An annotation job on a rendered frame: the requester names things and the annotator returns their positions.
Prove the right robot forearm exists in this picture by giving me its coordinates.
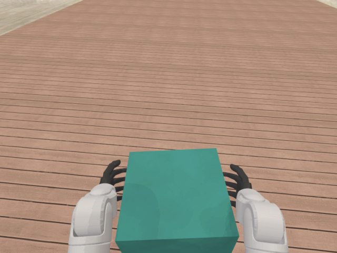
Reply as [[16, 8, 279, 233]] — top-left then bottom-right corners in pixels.
[[236, 189, 289, 253]]

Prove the left robot forearm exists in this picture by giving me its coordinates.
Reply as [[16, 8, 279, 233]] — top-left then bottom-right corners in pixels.
[[68, 183, 117, 253]]

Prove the carton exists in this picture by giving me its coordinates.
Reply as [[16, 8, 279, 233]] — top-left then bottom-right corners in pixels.
[[115, 148, 239, 253]]

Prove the robot right hand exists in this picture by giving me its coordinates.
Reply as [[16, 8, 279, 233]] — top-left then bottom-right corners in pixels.
[[223, 164, 252, 208]]

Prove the robot left hand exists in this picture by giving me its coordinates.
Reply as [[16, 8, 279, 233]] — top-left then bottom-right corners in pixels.
[[100, 160, 127, 201]]

